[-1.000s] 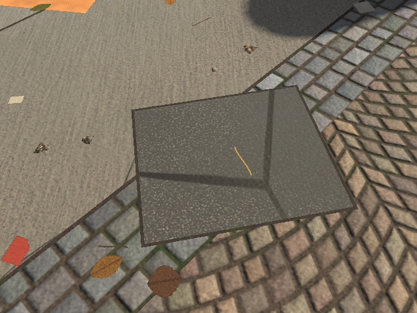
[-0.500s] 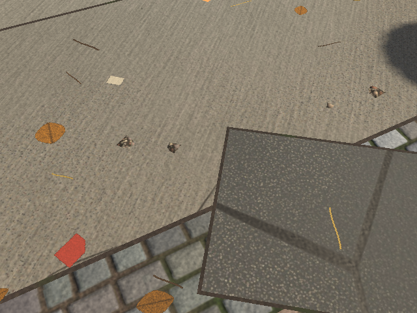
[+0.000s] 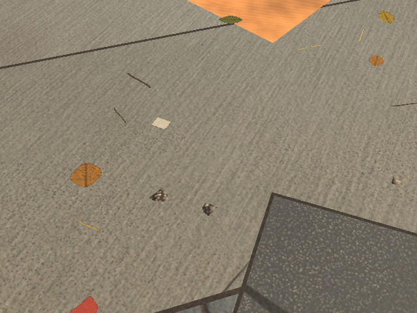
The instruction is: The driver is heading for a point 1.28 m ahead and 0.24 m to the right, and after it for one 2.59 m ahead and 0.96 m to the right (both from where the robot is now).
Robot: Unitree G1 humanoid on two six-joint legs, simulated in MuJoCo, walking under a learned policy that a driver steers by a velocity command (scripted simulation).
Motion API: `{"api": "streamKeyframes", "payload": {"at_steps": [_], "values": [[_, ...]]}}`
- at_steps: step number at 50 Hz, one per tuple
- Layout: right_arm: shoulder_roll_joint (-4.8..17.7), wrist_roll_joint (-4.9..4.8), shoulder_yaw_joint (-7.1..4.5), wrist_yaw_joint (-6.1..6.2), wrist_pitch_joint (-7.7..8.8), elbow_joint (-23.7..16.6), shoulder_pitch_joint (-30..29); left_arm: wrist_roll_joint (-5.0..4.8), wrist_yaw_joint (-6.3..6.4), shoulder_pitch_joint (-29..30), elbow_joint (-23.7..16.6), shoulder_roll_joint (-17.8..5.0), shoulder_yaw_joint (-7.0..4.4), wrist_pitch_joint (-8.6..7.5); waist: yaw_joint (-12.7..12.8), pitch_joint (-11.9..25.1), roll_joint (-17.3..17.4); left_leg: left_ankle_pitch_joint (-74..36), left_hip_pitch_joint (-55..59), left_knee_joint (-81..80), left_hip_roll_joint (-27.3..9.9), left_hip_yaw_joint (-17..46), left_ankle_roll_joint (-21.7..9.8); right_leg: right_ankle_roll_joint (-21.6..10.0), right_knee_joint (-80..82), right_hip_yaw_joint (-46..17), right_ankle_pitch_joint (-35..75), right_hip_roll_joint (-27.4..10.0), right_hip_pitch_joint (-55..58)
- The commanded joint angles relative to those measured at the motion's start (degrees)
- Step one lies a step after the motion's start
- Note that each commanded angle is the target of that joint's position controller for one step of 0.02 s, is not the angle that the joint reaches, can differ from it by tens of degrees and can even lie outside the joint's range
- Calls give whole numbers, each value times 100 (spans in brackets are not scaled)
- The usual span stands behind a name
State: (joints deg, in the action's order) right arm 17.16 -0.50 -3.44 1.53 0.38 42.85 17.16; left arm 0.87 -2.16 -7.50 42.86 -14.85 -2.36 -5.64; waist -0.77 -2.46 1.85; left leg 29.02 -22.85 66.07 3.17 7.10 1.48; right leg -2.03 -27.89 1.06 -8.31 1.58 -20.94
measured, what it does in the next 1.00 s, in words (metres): walks ahead: left foot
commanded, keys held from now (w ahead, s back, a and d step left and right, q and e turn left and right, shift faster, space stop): no key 0.46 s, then w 0.54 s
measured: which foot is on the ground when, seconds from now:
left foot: up 0.00-0.22, down 0.24-1.00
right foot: down 0.00-0.76, up 0.78-1.00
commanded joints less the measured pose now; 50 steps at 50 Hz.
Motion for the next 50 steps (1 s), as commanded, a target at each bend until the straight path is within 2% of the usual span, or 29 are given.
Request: {"api": "streamKeyframes", "payload": {"at_steps": [1,3,5,7,10,11,12,13,14,15,16,19,23,24,26,28,31,33,34,36,37,38,39,40,41,42,44,46,50], "values": [[340,39,-125,43,-70,-350,241,53,9,104,-137,-431,-43,-15,-136,676,-815,-421,-291,-725,-583,-59,150,-992,931,-1175,3415,-1368,959],[154,55,-58,67,-94,-350,215,55,49,178,-20,-597,-80,11,-163,847,-931,-648,153,-1589,-576,-239,246,-1077,944,-871,3984,-1311,878],[138,61,-27,73,-114,-337,85,6,89,162,89,-756,-118,78,-100,1059,-907,-1185,565,-2287,-573,-320,254,-1081,948,-748,3876,-1325,929],[256,48,-55,66,-163,-311,-61,-31,106,112,198,-812,-116,160,-20,1061,-853,-1578,830,-2746,-554,-373,230,-1057,996,-764,3088,-1350,934],[263,99,-71,49,-208,-295,-259,-90,99,226,308,-729,-47,261,-92,728,-737,-2195,1392,-3814,-493,-486,44,-828,989,-808,1117,-1190,593],[311,162,-72,55,-204,-340,-393,-97,91,85,390,-604,5,270,-76,585,-625,-2579,1593,-4244,-582,-354,-58,-592,973,-817,390,-1038,457],[493,197,-96,82,-191,-418,-486,-24,84,-69,443,-482,59,261,12,567,-373,-3225,1869,-4314,-932,18,-194,-324,847,-767,-274,-856,279],[798,152,-151,113,-198,-460,-619,53,58,-444,507,-498,53,244,332,565,158,-3522,2000,-4053,-1155,185,-380,-123,763,-535,-928,-475,95],[678,107,-159,81,-203,-355,-687,33,80,-462,549,-421,79,273,327,559,507,-2524,1566,-4034,-977,87,-450,22,733,-228,-981,-264,388],[434,122,-114,37,-182,-375,-749,15,104,-204,553,-528,71,308,169,363,325,-2236,1309,-4094,-813,23,-379,81,614,-181,-819,-251,489],[325,159,-77,22,-153,-345,-764,-3,132,-97,551,-523,71,341,151,335,256,-2409,1248,-4101,-776,-7,-300,70,548,-174,-600,-276,528],[365,124,-85,12,-51,-235,-685,4,171,-150,653,-575,67,408,154,413,216,-3173,1387,-3934,-716,-79,-246,49,433,-216,53,-343,685],[379,99,-87,25,-37,-100,-703,-42,187,-79,813,-603,63,441,142,513,57,-3601,1482,-3848,-695,-101,-266,71,330,-219,530,-374,909],[350,93,-83,29,-46,-19,-622,-46,192,-139,892,-572,70,461,140,632,20,-3161,1544,-3867,-633,-167,-279,68,335,-149,137,-317,975],[419,41,-121,32,-77,87,-566,-100,203,-156,986,-629,39,512,145,421,-65,-1531,1302,-3796,-457,-288,-394,-45,261,-62,-1321,-181,758],[375,14,-115,28,-26,98,-561,-154,216,-161,1003,-664,19,491,153,-95,-226,-8,748,-3822,-416,-226,-529,-242,329,-288,-2482,-291,398],[239,-52,-77,-23,261,51,-671,-215,233,-508,1090,-786,-16,280,298,-488,-482,84,-55,-3436,-381,-262,-612,-625,535,-1048,-2884,-737,656],[101,-70,-47,-111,479,-65,-891,-243,220,-887,1234,-1128,-126,159,367,-428,-1056,-751,-742,-2615,-231,-687,-515,-1078,966,-2208,-2306,-1526,1444],[132,-78,-52,-144,550,-107,-1004,-260,215,-950,1259,-1203,-162,130,363,-462,-1120,-857,-1021,-2487,-302,-762,-505,-1271,1027,-2579,-1632,-1878,1701],[93,-87,-42,-214,623,-61,-978,-281,197,-902,1234,-1166,-180,115,253,-350,-1082,-411,-881,-2861,-336,-801,-573,-1257,804,-2431,-128,-1990,1944],[107,-108,-64,-240,620,127,-560,-301,185,-607,1142,-1170,-187,153,-6,-185,-1017,-809,23,-3519,-285,-881,-647,-1057,627,-2011,287,-1812,1560],[307,-107,-177,-233,592,465,290,-285,187,-99,968,-1122,-166,175,-465,127,-818,-1428,1675,-4107,-248,-676,-779,-711,69,-1324,988,-1345,656],[1104,-81,-437,-223,585,747,1166,-235,195,338,655,-807,-71,102,-745,392,584,-2074,2923,-4609,-1153,1016,-1214,-120,-1945,-123,1282,-296,-484],[1126,-59,-419,-255,556,836,1582,-111,209,200,621,-612,-22,-11,-763,650,1510,-3273,4105,-5004,-2150,2631,-1705,155,-3438,-183,-1849,126,-1989],[515,30,-221,-253,544,781,1348,-243,158,135,671,-850,-83,-63,-560,405,764,-3797,4066,-4794,-2308,2359,-1730,25,-4103,-624,-2310,-126,-2564],[306,67,-157,-242,536,688,1052,-367,99,63,730,-792,-81,-63,-395,225,438,-4038,3902,-4793,-2151,1724,-1613,-94,-4258,-641,-1963,-337,-2716],[209,12,-80,-244,488,672,768,-319,52,238,691,-651,-84,-26,-253,-86,144,-4191,3568,-5105,-1862,882,-1349,-150,-3734,-380,-1197,-686,-2864],[178,31,-34,-216,431,719,756,-261,-18,295,642,-403,-40,35,-149,-109,315,-4255,3091,-5399,-1626,459,-1242,-23,-3208,-137,-726,-730,-2454],[530,28,-78,-65,410,769,671,-164,-47,1140,288,-132,92,56,-224,-387,290,-3808,2018,-5910,-1299,-196,-1184,254,-1268,222,418,-451,-1576]]}}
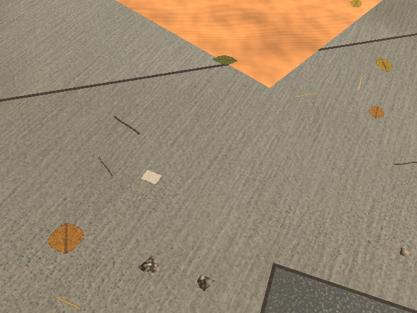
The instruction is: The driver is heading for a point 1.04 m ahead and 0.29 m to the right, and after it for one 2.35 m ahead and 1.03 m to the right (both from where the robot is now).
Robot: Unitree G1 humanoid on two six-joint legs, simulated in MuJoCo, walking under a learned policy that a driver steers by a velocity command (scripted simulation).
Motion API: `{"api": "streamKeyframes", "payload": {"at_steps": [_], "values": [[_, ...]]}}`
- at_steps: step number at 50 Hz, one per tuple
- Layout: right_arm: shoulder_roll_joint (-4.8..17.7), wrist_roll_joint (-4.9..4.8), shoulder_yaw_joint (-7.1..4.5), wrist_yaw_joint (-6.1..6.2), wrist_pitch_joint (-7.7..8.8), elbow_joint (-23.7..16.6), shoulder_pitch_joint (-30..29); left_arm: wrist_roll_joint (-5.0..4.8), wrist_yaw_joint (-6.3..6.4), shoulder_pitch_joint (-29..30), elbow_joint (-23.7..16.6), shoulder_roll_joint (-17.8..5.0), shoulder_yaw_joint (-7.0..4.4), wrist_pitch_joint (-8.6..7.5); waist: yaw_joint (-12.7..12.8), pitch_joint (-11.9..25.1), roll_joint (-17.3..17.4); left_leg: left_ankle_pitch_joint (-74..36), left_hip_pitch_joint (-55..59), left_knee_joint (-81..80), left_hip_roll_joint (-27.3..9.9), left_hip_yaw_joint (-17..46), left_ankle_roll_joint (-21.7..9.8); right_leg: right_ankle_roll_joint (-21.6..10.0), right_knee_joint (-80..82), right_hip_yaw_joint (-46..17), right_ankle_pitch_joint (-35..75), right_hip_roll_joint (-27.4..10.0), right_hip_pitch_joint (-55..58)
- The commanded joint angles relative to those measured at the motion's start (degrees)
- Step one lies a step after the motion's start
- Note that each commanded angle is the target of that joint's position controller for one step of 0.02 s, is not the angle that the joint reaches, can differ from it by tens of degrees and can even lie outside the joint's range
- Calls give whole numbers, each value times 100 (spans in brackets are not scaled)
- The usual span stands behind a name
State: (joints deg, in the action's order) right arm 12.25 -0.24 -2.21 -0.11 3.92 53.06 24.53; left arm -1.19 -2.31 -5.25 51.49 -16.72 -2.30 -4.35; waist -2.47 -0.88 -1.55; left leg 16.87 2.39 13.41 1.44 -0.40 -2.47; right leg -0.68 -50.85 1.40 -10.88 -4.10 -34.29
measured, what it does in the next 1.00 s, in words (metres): walks ahead: right foot, then left foot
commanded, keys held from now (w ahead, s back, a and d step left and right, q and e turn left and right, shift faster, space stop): w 0.58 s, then w+e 0.42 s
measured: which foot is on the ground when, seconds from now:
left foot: down 0.00-0.20, up 0.22-0.72, down 0.74-1.00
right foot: up 0.00-0.16, down 0.18-0.74, up 0.76-1.00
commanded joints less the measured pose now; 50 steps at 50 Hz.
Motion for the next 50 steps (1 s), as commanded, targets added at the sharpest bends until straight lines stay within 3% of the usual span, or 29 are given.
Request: {"api": "streamKeyframes", "payload": {"at_steps": [1,4,6,8,9,10,11,12,13,14,15,16,19,23,27,30,32,34,35,36,37,38,39,40,41,42,45,48,50], "values": [[1086,6,-216,119,70,-194,38,33,-28,1077,-638,17,90,-69,-95,-563,701,-2440,-630,-757,-1141,513,-787,128,1383,238,943,203,26],[1127,-77,-253,128,118,-14,125,-23,-24,1275,-813,-225,41,-53,6,-679,779,-2308,-415,-879,-1415,514,-710,-60,1934,26,1321,211,267],[1142,-87,-279,134,91,24,16,-15,-40,1130,-824,-413,-39,-83,209,-508,742,-3102,21,-541,-1548,437,-593,-259,2096,-34,1200,264,487],[1228,-28,-314,144,-7,15,-110,-10,-12,310,-604,-658,-197,-71,654,139,876,-4923,285,543,-1484,270,-441,-479,1978,151,827,544,1517],[1148,5,-278,151,-72,-3,-130,-17,26,-561,-323,-828,-324,-36,1047,632,806,-5233,-17,1631,-1245,108,-298,-622,2011,246,781,646,2609],[989,86,-195,153,-95,-97,-22,34,84,-1499,-120,-1129,-423,-4,1317,1291,281,-3705,-1271,3322,-978,7,-156,-939,1877,-801,514,-257,4271],[95,24,38,71,7,-99,793,100,48,-1922,17,-1429,-476,-2,832,2151,-1350,621,-3301,5520,177,177,199,-1931,2781,-3824,-1361,-1649,5828],[606,-100,-52,32,158,-60,381,16,24,-1641,-10,-924,-331,-36,995,1854,-1019,1494,-3897,6311,74,901,66,-1784,3571,-4613,-2167,-1589,5503],[988,-268,-169,12,255,-280,-177,15,35,-1074,-100,-740,-270,-79,857,900,-790,1085,-4352,6468,-222,772,-45,-1555,3725,-3801,-2008,-1487,4665],[1050,-261,-170,48,305,-362,-517,61,33,-628,-204,-628,-233,-119,669,490,-209,548,-4129,6197,-539,661,-108,-1418,3856,-3134,-1377,-1312,3787],[1019,-164,-210,89,300,-379,-669,137,15,-360,-229,-516,-206,-160,482,214,-23,216,-3877,5856,-753,586,-97,-1340,3966,-2583,-706,-1131,3047],[961,-108,-233,111,237,-344,-543,209,9,-233,-223,-367,-157,-194,267,216,-116,15,-3481,5654,-927,642,-107,-1266,4094,-2182,-326,-937,2615],[681,-63,-203,137,49,-342,-486,139,16,-313,-97,-403,-153,-225,91,27,-238,-115,-3309,5074,-1076,531,32,-1364,4503,-1598,-128,-813,1993],[730,24,-206,146,32,-618,-1359,122,174,-754,43,-703,-220,-199,294,-218,-57,-1309,-4016,3799,-1133,441,299,-1357,4714,-1206,226,-780,2205],[585,-21,-130,62,109,-779,-2141,46,240,-1179,173,-785,-224,-136,573,-270,-44,-2255,-3745,2439,-861,158,368,-1129,4640,-677,587,-584,2443],[590,-73,-87,-35,144,-940,-2681,6,239,-1583,339,-785,-226,-56,772,-380,-46,-2207,-3708,1925,-731,120,365,-1116,4415,-699,649,-729,2873],[668,-91,-93,-101,190,-1062,-2869,-16,248,-1723,402,-801,-241,24,739,-419,-81,-1861,-3708,1603,-657,209,290,-1073,4126,-877,764,-898,3241],[862,-99,-147,-133,248,-1041,-2634,-28,269,-1649,375,-911,-290,82,518,-298,-225,-1466,-3262,1381,-560,233,189,-979,3786,-1098,1043,-1036,3414],[983,-97,-205,-127,275,-951,-2267,-29,274,-1528,336,-951,-304,109,269,-117,-294,-1307,-2704,1251,-452,139,109,-899,3416,-1096,1544,-983,3376],[1235,-81,-339,-86,295,-712,-1475,0,268,-1477,293,-824,-258,120,-108,378,-210,-1244,-1572,1153,-377,67,-46,-746,2533,-903,2135,-666,3156],[1640,26,-467,-29,303,-513,-411,101,254,-1437,129,-484,-131,104,-522,1304,210,-1211,127,1412,-1199,838,-389,-535,885,-619,1365,-275,2225],[2128,62,-592,-30,227,-340,41,64,237,-2105,30,216,53,2,-257,2071,1801,-173,2092,934,-2553,3207,-1153,-121,-1109,-104,-1431,690,-8],[1523,56,-431,-44,228,-382,43,-62,243,-1936,104,-315,-64,-71,-407,2040,1507,542,1877,435,-2564,3881,-1142,-141,-1982,-852,-2222,504,-574],[1202,52,-325,-35,251,-464,-421,-188,248,-1501,-35,-699,-185,-101,-353,1237,1160,458,1217,334,-2392,3034,-885,-220,-2213,-902,-1767,237,-911],[1038,58,-268,-35,265,-532,-851,-185,280,-1270,-76,-666,-199,-90,-197,819,857,-17,525,199,-2178,2340,-752,-216,-2121,-776,-1276,-32,-780],[855,59,-221,-47,276,-532,-1154,-117,303,-1152,-89,-603,-231,-56,-71,452,734,-432,-56,-15,-1963,1800,-686,-193,-1838,-765,-913,-181,-627],[736,111,-204,-37,329,-459,-1419,-107,262,-1268,-129,-257,-256,156,236,143,812,-1180,-828,-428,-1710,802,-652,-136,-1492,-726,-435,-390,-116],[919,127,-274,27,345,-346,-1323,-58,244,-979,-349,-163,-266,280,275,-78,557,-1709,-895,-613,-1742,236,-757,-42,-1014,-757,91,-433,-476],[1005,134,-303,75,315,-295,-1262,-33,199,-729,-477,-135,-260,276,231,-172,512,-1832,-820,-687,-1689,-127,-742,1,-380,-707,614,-408,-578]]}}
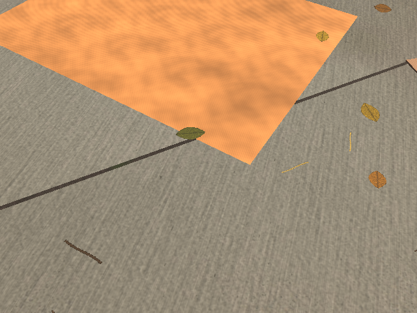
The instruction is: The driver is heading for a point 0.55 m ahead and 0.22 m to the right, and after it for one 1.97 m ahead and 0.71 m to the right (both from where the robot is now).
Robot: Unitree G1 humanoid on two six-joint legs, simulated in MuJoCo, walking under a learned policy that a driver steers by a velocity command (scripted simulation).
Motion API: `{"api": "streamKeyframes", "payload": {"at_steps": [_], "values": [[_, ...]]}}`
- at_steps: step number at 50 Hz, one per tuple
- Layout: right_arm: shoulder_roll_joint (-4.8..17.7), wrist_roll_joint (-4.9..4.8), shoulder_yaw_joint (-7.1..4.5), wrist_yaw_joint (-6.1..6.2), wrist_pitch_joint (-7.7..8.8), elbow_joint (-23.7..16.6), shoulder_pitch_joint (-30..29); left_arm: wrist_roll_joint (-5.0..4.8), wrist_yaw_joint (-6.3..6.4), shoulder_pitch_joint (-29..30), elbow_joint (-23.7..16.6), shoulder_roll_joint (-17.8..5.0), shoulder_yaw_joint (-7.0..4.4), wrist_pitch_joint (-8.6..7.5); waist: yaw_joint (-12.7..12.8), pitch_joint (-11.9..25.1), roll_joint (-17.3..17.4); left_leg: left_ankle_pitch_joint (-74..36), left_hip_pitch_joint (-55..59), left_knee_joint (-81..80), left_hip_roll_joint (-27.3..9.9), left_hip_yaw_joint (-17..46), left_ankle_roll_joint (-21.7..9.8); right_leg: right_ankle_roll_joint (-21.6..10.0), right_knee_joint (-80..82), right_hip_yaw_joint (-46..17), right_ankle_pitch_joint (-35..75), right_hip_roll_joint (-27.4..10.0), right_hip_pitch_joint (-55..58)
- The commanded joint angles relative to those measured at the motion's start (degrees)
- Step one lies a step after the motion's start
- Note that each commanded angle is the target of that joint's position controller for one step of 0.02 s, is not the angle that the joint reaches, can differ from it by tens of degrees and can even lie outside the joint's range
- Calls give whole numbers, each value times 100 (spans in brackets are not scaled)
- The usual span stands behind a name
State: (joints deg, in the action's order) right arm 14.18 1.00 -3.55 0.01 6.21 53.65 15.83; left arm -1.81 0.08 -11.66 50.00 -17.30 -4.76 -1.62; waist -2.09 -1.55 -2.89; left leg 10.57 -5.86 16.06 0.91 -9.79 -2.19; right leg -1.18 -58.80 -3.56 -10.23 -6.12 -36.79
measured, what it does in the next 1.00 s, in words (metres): walks ahead, turning right: right foot, then left foot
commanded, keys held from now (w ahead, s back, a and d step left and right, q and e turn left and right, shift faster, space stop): w+e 0.50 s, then e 0.50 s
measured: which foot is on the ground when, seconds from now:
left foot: down 0.00-0.26, up 0.28-0.72, down 0.74-1.00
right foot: up 0.00-0.26, down 0.28-0.74, up 0.76-1.00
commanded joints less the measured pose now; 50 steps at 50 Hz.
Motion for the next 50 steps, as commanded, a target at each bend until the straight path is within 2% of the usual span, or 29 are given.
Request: {"api": "streamKeyframes", "payload": {"at_steps": [1,6,9,11,12,13,14,15,16,17,18,19,20,22,25,29,31,33,35,36,37,38,39,40,41,42,44,46,50], "values": [[855,5,-179,84,68,-347,-390,37,-78,57,-386,-55,-1,-12,161,-141,628,-1253,20,-972,-1586,616,-734,49,754,-125,817,-190,-271],[1057,-100,-251,147,-64,-221,0,66,-258,1033,-810,35,83,-44,-168,-411,460,-1526,578,-880,-1694,31,-657,-85,1874,391,1156,-68,-276],[1174,-182,-303,141,-190,-167,102,51,-351,1253,-1043,-54,58,-28,-111,-414,549,-2477,1124,-423,-1840,-178,-541,-292,2160,645,598,103,-191],[1349,-229,-355,161,-269,-223,-19,44,-369,945,-1080,-257,-49,2,180,-72,762,-4378,1273,367,-1838,-332,-423,-512,2155,977,30,476,523],[1412,-246,-373,170,-322,-254,-93,21,-360,410,-981,-437,-158,17,509,238,816,-5075,1200,1175,-1773,-406,-352,-661,2202,1115,-167,721,1219],[1398,-268,-354,175,-353,-299,-204,6,-305,-499,-747,-730,-340,27,1010,698,695,-4907,710,2381,-1556,-530,-169,-877,2615,1116,172,969,2542],[1154,-117,-259,176,-310,-414,-116,4,-166,-1348,-532,-1271,-548,92,1268,1185,-29,-2809,-774,4213,-1267,-540,124,-1208,2806,-138,113,293,4248],[291,32,-5,82,-125,-732,361,-16,-155,-1054,-604,-1778,-571,21,464,1667,-1289,2311,-3238,6017,-13,265,428,-2288,3507,-3461,-881,-1033,5854],[759,-221,-61,2,126,-834,-346,50,-196,-1224,-742,-1270,-412,-70,914,2003,-507,2379,-3868,6476,-39,1429,289,-2285,4298,-4291,-1353,-1283,5964],[951,-410,-120,-32,247,-986,-815,91,-210,-997,-703,-978,-325,-164,898,1191,-271,1783,-4291,6293,-296,1414,127,-2011,4393,-3493,-875,-1160,5419],[916,-326,-111,7,296,-929,-794,62,-207,-613,-764,-785,-267,-216,621,787,170,1268,-4001,5793,-563,1434,66,-1798,4353,-2780,-295,-899,4578],[962,-169,-160,50,277,-837,-719,68,-195,-210,-852,-584,-206,-227,380,521,263,976,-3555,5294,-732,1437,114,-1642,4393,-2204,296,-654,3800],[1004,-127,-198,47,201,-811,-579,133,-165,-14,-947,-473,-155,-238,194,474,143,765,-3139,5032,-846,1490,163,-1584,4506,-1922,687,-512,3327],[886,-62,-200,45,65,-857,-565,114,-102,-35,-959,-554,-163,-257,93,391,149,582,-2872,4544,-830,1397,343,-1600,4659,-1638,1228,-386,2858],[694,-1,-136,71,-12,-1082,-1145,91,28,-357,-889,-790,-222,-261,233,161,132,-286,-3014,3441,-659,1274,578,-1507,4735,-1242,1531,-168,2534],[507,-24,-48,-6,27,-1341,-1820,81,119,-645,-804,-829,-245,-109,491,137,-171,-1654,-2226,1791,-89,1053,561,-982,4248,-771,2338,292,2122],[569,-79,-60,-55,15,-1461,-1988,51,143,-823,-736,-802,-245,-31,561,223,-275,-1813,-2047,1475,57,1144,504,-849,4003,-1038,2126,219,2290],[736,-76,-107,-83,10,-1501,-1950,47,194,-811,-752,-727,-232,38,494,301,-328,-1543,-2014,1152,99,1345,423,-771,3580,-1429,1941,121,2699],[928,-48,-172,-88,59,-1422,-1602,80,255,-595,-878,-691,-230,81,293,442,-454,-1208,-1780,974,55,1450,269,-683,2999,-1791,2101,68,3025],[992,4,-200,-66,103,-1331,-1219,72,259,-387,-983,-628,-205,88,54,611,-415,-1657,-1246,596,-28,1356,142,-522,2476,-1738,2143,287,2996],[1245,135,-244,-34,131,-1306,-725,137,239,-370,-1145,-366,-113,71,-104,1288,7,-3115,56,829,-760,1847,-181,-290,1326,-1502,1358,650,2514],[1409,231,-223,5,66,-1345,-523,214,218,-1427,-1086,44,-12,65,334,2013,1407,-5685,1843,1304,-2299,3328,-1029,77,-337,-946,-2885,1419,1100],[1366,20,-263,-38,-68,-1254,-315,53,172,-2144,-1055,-474,-42,70,420,2708,2055,-4259,2315,1111,-3061,4777,-1710,234,-1501,-781,-3348,1205,370],[956,-33,-165,-21,-155,-1468,-668,-20,188,-1684,-967,-931,-176,164,256,2158,1258,-2876,1771,822,-2631,4273,-1520,427,-1948,-772,-2762,894,64],[721,-14,-81,19,-255,-1530,-942,-14,220,-1030,-1089,-1064,-227,279,152,1511,873,-2099,1099,662,-2237,3420,-1222,536,-1916,-475,-2312,739,-97],[636,15,-26,39,-338,-1548,-1172,14,258,-782,-1128,-1040,-254,400,198,1085,722,-1630,396,468,-1930,2924,-1094,602,-1768,-371,-2063,589,7],[787,83,-62,70,-416,-1469,-1382,20,268,-757,-1234,-713,-206,526,371,551,1019,-1117,-736,38,-1496,2133,-982,587,-1152,-97,-1750,437,562],[858,92,-108,97,-417,-1400,-1346,40,276,-750,-1309,-449,-142,517,351,585,1133,-1362,-774,-114,-1475,1758,-1109,578,-585,106,-1639,422,762],[1046,7,-193,152,-478,-1362,-1382,101,202,-389,-1512,-423,-87,487,253,896,1026,-1459,-524,-190,-1819,1468,-1269,480,390,177,-1103,185,1088]]}}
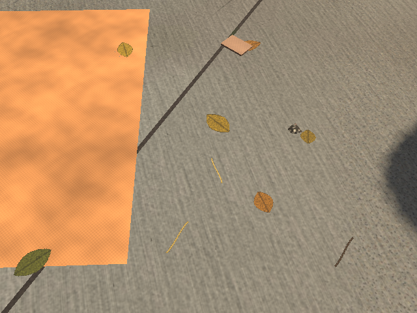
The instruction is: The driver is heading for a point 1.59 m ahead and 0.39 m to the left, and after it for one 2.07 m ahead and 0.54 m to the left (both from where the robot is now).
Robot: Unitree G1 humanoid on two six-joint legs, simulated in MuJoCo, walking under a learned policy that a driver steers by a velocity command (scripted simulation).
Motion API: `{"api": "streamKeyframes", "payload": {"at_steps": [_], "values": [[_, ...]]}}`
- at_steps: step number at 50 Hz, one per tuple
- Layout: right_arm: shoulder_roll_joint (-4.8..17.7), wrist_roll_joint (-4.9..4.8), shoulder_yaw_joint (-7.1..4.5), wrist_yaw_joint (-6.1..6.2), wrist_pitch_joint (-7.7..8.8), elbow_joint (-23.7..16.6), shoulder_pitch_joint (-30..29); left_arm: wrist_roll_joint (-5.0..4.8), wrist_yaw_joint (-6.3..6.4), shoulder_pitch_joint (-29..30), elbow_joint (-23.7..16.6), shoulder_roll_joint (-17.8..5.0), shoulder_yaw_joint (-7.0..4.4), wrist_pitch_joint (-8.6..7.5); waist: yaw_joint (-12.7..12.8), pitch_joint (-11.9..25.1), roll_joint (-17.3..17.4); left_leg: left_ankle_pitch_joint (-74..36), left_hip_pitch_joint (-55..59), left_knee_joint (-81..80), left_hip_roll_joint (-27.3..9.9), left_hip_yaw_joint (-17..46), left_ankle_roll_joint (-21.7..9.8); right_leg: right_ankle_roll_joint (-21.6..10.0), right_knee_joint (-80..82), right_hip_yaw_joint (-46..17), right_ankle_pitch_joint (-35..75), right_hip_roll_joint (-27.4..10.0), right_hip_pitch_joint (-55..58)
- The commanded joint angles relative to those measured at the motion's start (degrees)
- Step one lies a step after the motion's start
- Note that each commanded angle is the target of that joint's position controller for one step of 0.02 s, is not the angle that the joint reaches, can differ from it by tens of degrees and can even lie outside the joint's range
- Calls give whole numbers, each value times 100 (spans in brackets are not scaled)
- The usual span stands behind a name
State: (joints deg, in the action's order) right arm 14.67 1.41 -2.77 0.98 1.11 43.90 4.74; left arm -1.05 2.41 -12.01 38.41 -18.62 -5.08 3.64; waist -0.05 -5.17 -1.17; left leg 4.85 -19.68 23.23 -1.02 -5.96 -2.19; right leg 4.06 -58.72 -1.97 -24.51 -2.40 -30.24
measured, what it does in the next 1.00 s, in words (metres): walks ahead, turning left: right foot, then left foot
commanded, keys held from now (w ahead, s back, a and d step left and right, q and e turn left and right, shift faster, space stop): e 0.02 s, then w+e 0.12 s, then w+q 0.86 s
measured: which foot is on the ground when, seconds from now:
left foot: down 0.00-0.18, up 0.20-0.68, down 0.70-1.00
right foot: up 0.00-0.16, down 0.18-0.72, up 0.74-1.00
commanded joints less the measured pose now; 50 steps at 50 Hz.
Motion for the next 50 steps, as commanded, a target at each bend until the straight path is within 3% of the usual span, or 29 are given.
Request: {"api": "streamKeyframes", "payload": {"at_steps": [1,6,7,8,9,10,11,12,13,14,16,18,21,25,29,32,33,34,35,36,37,38,39,40,41,42,45,48,50], "values": [[1042,-46,-284,55,1,-386,-324,23,-64,-307,-375,-311,-53,-34,51,1243,879,-707,790,-939,-1635,966,-1239,-89,604,82,425,-189,595],[1329,-303,-395,-37,-33,-273,-269,9,-266,-421,-294,-479,-123,-57,188,1057,964,1990,425,-1196,-1725,806,-839,-572,1916,560,539,-44,1458],[1291,-347,-388,-38,-44,-248,-308,5,-293,-649,-150,-464,-144,-74,328,1027,873,2358,238,-1041,-1654,653,-686,-712,2423,714,731,55,1878],[1096,-351,-335,-51,-53,-172,-198,31,-287,-970,64,-423,-155,-96,408,1007,679,2704,-185,-647,-1421,470,-505,-862,2795,728,591,222,2524],[682,-292,-206,-120,-43,-153,-218,28,-245,-1461,272,-486,-182,-124,564,890,-53,2879,-899,516,-987,0,-163,-1121,3552,16,-23,-96,3198],[114,-112,-12,-262,21,-328,-324,92,-170,-1621,209,-895,-196,-181,501,763,-1482,3222,-2482,2648,-227,-448,336,-1724,4340,-2378,-1027,-1564,3763],[702,-252,-195,-260,143,-477,-701,200,-193,-1322,7,-1254,-250,-346,582,311,-1192,2790,-3228,3273,-120,462,229,-2283,5044,-3474,-1619,-2066,2994],[1018,-365,-286,-269,199,-458,-735,209,-180,-960,-47,-1012,-181,-507,435,39,-891,2039,-3351,3486,-357,752,109,-2083,5167,-2974,-1530,-1891,2946],[1045,-352,-309,-279,224,-318,-504,160,-170,-719,-31,-807,-111,-624,273,0,-886,1422,-3350,3408,-440,829,71,-1824,5124,-2412,-990,-1682,2986],[1017,-275,-316,-263,226,-144,-336,129,-159,-597,-31,-687,-67,-676,216,125,-779,1011,-3182,3346,-505,898,105,-1589,5101,-1925,-462,-1499,3071],[909,-275,-315,-289,216,42,-129,173,-108,-660,37,-536,-7,-751,163,201,-613,283,-2865,3404,-419,950,200,-1347,5163,-1111,678,-1262,3035],[772,-326,-299,-296,202,106,-94,224,-81,-868,125,-478,-9,-806,245,235,-433,-168,-2856,3311,-248,1111,293,-1253,5171,-506,1378,-1170,3163],[663,-307,-282,-294,179,59,-141,243,-67,-948,221,-458,-11,-839,277,126,-421,-714,-2758,2821,-113,1198,403,-1190,5242,100,1755,-1106,3111],[468,-279,-164,-396,189,-150,-528,192,-56,-1029,377,-470,-26,-856,441,-196,-398,-1047,-2546,1927,-165,801,362,-1145,5370,641,2205,-1151,3098],[286,-286,-37,-578,268,-476,-1019,111,-56,-1339,597,-517,-54,-763,632,-396,-293,-584,-2591,1230,-109,333,75,-1132,5027,984,3370,-1335,3698],[448,-303,-98,-660,292,-634,-849,83,7,-1289,611,-727,-90,-659,348,70,-613,168,-1736,1091,331,-211,-280,-1009,4025,1231,6587,-1373,4000],[610,-316,-178,-646,273,-581,-410,79,48,-1238,600,-816,-108,-615,70,408,-751,425,-1166,1161,541,-330,-419,-953,3386,1276,7662,-1372,4034],[908,-336,-316,-602,255,-447,353,85,67,-1162,597,-912,-126,-588,-356,881,-778,397,-119,1054,709,-295,-607,-872,2412,1310,8025,-1317,3785],[1235,-334,-483,-495,218,-278,1260,57,77,-1000,556,-962,-123,-630,-909,1338,-589,-25,1529,658,638,116,-882,-669,1123,1367,7282,-1133,2805],[1727,-288,-608,-333,127,-163,1929,194,12,-1223,346,-438,28,-773,-815,2000,641,213,3780,771,-750,2329,-1550,-356,-1007,1237,2914,-475,520],[1793,-259,-559,-325,189,-264,1820,122,-98,-1449,176,-47,221,-1018,-490,2933,1153,957,4813,-123,-1931,5430,-2521,-220,-2491,-6,-940,584,-914],[1350,-233,-453,-294,204,-231,1847,-94,-183,-580,31,-539,84,-1178,-867,2487,582,1091,4519,-502,-1677,4766,-2113,-354,-2624,-631,-552,208,-1490],[1142,-272,-397,-285,242,-243,1514,-168,-207,-260,-118,-550,103,-1255,-695,1634,389,865,3597,-596,-1457,3885,-1853,-477,-2128,-524,-38,-62,-1607],[1015,-291,-350,-292,269,-332,1092,-35,-163,-186,-94,-487,99,-1285,-368,1112,-69,426,2594,-707,-1165,3350,-1659,-482,-1564,-427,237,-265,-1340],[833,-252,-292,-280,279,-433,778,97,-133,-243,-55,-524,45,-1241,-135,781,-70,-22,1858,-858,-943,2934,-1584,-431,-1197,-380,446,-392,-996],[817,-184,-276,-253,282,-540,629,124,-147,-422,-54,-522,25,-1162,61,688,170,-354,1293,-1007,-856,2793,-1648,-353,-1085,-394,538,-451,-645],[939,-221,-313,-178,310,-576,558,207,-143,-467,-137,-331,70,-990,221,500,297,-928,331,-1197,-632,2233,-1620,-54,-181,-139,829,-488,-370],[1100,-262,-367,-96,271,-547,723,234,-154,286,-360,-95,187,-999,-45,414,425,-731,-135,-1060,-209,1756,-1277,58,1369,39,2127,-239,-6],[1139,-293,-383,-66,211,-478,1046,161,-203,765,-457,-74,215,-1043,-324,519,507,-314,-47,-918,-181,1850,-1120,86,2215,83,2880,33,312]]}}
Keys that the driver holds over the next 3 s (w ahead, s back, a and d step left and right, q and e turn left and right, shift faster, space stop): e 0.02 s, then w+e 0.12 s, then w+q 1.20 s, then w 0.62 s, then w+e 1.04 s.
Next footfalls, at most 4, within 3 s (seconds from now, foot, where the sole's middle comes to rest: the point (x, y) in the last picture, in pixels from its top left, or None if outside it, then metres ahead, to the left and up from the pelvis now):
0.18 right None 0.05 -0.14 -0.77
0.70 left None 0.40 0.06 -0.77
1.16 right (243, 221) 0.72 -0.09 -0.77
1.66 left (140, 194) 0.83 0.27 -0.77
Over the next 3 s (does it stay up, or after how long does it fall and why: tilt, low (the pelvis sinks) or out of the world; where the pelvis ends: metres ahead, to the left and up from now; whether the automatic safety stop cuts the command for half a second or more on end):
stays up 1.41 0.43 0.01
